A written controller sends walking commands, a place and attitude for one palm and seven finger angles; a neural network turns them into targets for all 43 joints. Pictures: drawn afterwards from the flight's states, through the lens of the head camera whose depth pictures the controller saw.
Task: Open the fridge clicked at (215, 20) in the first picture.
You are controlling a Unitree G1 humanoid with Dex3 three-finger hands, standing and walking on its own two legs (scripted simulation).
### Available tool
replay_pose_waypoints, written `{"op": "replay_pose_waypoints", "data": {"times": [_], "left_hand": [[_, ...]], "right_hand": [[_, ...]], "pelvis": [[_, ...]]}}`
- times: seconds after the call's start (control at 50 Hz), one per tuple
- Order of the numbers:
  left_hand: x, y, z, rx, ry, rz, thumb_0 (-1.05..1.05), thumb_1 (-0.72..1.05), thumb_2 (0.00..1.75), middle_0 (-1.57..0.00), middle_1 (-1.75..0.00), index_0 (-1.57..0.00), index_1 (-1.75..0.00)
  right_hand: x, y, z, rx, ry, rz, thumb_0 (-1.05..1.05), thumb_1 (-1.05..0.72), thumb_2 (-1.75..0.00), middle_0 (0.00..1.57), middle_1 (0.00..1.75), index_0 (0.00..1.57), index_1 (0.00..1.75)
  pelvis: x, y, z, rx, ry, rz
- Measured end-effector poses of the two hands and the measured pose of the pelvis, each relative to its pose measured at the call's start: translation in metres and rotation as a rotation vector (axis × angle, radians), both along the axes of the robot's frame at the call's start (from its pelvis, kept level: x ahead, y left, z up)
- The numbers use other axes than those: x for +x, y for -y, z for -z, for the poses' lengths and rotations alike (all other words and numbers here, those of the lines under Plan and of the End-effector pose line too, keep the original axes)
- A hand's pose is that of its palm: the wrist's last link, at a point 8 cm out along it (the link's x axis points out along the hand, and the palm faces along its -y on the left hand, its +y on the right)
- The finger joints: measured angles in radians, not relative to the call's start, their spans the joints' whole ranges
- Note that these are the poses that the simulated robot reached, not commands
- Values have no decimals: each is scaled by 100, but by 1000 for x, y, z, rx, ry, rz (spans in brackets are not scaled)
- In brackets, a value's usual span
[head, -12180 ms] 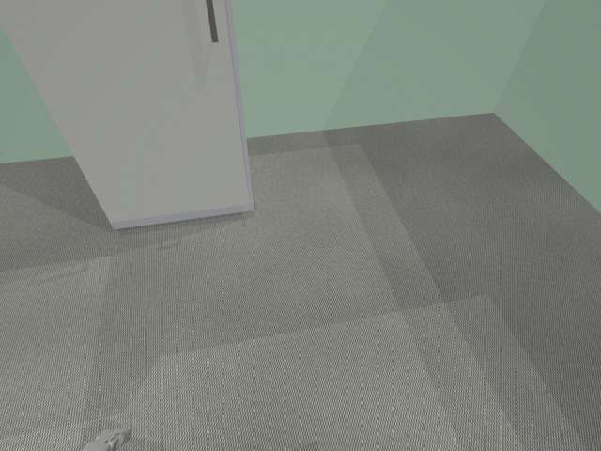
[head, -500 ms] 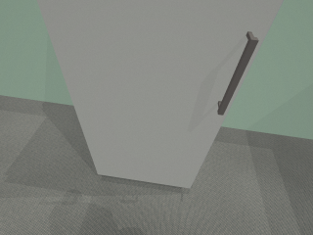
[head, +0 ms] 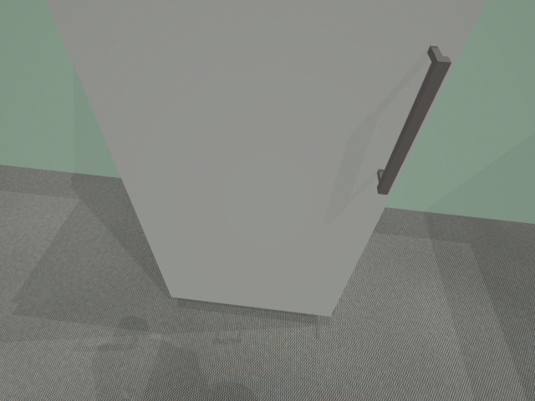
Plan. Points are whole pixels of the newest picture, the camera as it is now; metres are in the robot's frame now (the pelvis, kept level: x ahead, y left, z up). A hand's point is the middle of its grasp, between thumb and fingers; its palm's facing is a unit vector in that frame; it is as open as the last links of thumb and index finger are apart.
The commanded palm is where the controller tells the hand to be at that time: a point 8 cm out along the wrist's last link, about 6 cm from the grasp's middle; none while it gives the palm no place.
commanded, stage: look again from close up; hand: right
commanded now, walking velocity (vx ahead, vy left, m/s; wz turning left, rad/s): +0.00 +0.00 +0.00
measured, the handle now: (404, 130) +0.50 -0.19 +0.17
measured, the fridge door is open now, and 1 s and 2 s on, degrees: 0 0 0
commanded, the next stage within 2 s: raise the hand to about handle height in 0.28 s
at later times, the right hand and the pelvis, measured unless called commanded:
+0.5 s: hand out of the picture +0.13 -0.20 -0.09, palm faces +0.26 +0.94 -0.23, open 7.3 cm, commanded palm +0.11 -0.23 -0.05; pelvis +0.00 +0.00 +0.00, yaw +0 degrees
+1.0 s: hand (451, 388) +0.15 -0.21 +0.03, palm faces +0.17 +0.98 -0.06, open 9.8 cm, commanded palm +0.13 -0.27 +0.03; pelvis -0.02 -0.01 -0.06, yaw -4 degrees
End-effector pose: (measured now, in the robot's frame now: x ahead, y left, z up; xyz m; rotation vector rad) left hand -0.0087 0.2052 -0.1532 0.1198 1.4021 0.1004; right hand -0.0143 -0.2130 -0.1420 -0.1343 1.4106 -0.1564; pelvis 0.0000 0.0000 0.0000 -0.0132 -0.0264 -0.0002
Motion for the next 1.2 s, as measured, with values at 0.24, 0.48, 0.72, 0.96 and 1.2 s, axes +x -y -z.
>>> {"op": "replay_pose_waypoints", "data": {"times": [0.24,0.48,0.72,0.96,1.2], "left_hand": [[3,-9,-1,9,-14,-1,1,91,90,-20,-30,-19,-30],[36,-27,-11,74,225,1,2,92,89,-20,-30,-20,-30],[191,-61,-89,175,922,94,2,91,89,-20,-30,-20,-30],[223,-1,-63,104,909,310,1,91,90,-20,-30,-19,-30],[138,21,-34,23,709,46,2,90,89,-21,-30,-20,-30]], "right_hand": [[14,3,-2,-16,16,-7,1,-92,-90,20,29,20,30],[95,26,-59,-122,506,88,3,-93,-89,20,30,20,31],[189,3,-152,144,1425,-129,1,-71,-81,21,43,21,43],[116,57,-159,-113,1495,19,2,-43,-69,23,60,23,60],[204,65,-181,84,1299,-122,1,-15,-57,26,78,26,78]], "pelvis": [[4,-4,-1,0,-6,-1],[3,-5,3,1,-2,-5],[-9,-6,35,-11,-113,-12],[-20,4,58,54,-151,64],[-10,18,37,29,-134,8]]}}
